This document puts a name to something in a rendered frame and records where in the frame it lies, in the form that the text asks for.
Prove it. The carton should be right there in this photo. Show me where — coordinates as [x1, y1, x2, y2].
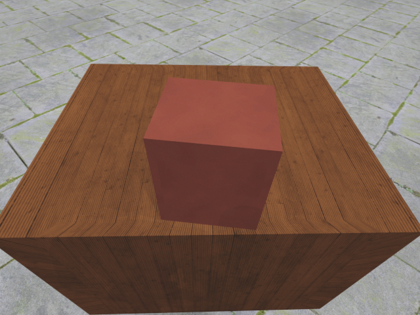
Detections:
[143, 77, 283, 230]

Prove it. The pedestal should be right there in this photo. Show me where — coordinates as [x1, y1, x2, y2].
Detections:
[0, 64, 420, 315]

